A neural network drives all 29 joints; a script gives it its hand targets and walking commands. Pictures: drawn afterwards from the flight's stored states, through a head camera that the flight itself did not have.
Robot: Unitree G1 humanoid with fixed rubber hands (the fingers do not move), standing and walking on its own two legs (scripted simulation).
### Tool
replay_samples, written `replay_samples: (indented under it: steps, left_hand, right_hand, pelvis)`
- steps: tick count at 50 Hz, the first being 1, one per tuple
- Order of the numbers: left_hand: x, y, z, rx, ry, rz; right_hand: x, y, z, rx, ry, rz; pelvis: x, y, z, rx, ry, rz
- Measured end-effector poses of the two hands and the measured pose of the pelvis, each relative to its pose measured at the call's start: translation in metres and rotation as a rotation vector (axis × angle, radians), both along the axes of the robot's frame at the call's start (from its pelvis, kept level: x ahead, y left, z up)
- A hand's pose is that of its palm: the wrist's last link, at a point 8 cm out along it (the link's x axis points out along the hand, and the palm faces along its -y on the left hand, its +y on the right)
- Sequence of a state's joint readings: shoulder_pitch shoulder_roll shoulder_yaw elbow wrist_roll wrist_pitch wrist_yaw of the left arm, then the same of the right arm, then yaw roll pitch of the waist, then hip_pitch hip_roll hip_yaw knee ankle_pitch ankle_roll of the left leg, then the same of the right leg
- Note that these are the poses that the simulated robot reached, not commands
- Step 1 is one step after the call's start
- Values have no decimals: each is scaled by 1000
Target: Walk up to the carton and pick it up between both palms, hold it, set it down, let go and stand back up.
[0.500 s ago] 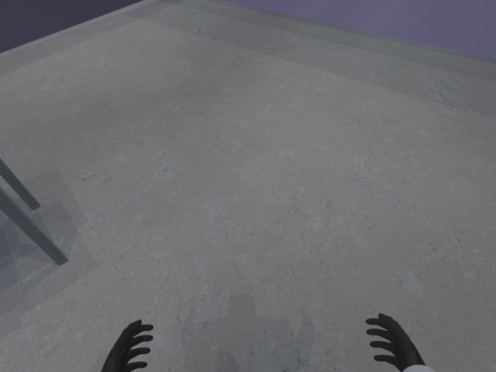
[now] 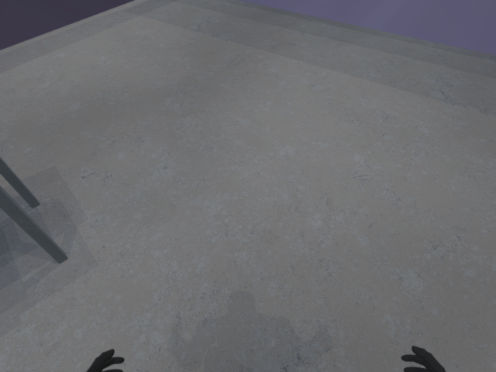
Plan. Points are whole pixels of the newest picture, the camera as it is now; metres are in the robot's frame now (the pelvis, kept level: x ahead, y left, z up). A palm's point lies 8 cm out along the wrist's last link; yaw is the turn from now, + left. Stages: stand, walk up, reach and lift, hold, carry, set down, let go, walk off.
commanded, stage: stand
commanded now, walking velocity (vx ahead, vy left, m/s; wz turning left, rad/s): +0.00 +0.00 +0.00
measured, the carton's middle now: out of the picture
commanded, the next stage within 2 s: walk up in 0.54 s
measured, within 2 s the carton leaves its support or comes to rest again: neither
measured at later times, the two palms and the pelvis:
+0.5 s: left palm out of the picture +0.08 +0.28 -0.11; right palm out of the picture +0.08 -0.29 -0.11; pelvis +0.00 +0.00 +0.00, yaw +0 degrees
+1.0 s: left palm out of the picture +0.05 +0.40 -0.08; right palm out of the picture +0.12 -0.27 -0.09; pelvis +0.00 +0.06 +0.01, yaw +5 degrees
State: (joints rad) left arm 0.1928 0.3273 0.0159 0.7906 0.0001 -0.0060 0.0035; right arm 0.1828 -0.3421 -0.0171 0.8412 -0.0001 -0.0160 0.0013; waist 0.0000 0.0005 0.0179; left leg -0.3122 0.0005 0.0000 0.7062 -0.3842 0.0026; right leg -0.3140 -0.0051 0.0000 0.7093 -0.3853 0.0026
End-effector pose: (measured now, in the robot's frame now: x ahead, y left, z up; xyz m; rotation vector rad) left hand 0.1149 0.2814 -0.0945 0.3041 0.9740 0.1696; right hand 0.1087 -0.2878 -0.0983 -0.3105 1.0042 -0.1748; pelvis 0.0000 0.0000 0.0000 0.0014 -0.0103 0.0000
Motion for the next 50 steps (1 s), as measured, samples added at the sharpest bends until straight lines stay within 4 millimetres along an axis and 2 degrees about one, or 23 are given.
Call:
replay_samples:
  steps: [19, 37, 40, 43, 47, 50]
  left_hand:
    - [-26, 2, -14, -2, 109, 20]
    - [-49, 7, -18, 1, 177, 48]
    - [-53, 19, -12, 25, 144, 99]
    - [-60, 42, -3, 61, 121, 158]
    - [-67, 80, 10, 108, 116, 211]
    - [-70, 114, 14, 134, 111, 236]
  right_hand:
    - [-24, -2, -12, 3, 96, -21]
    - [-49, -3, -15, 10, 181, -45]
    - [-42, -6, -12, 29, 184, -43]
    - [-27, -7, -4, 24, 167, -16]
    - [-2, 0, 7, 14, 124, 22]
    - [14, 15, 12, -6, 103, 41]
  pelvis:
    - [0, 0, 0, 0, -1, 0]
    - [-6, 1, 3, -2, 3, 0]
    - [-8, 4, 3, -2, 2, 8]
    - [-8, 13, 5, 6, 5, 35]
    - [-6, 36, 7, 12, 16, 62]
    - [-2, 58, 5, 5, 23, 82]
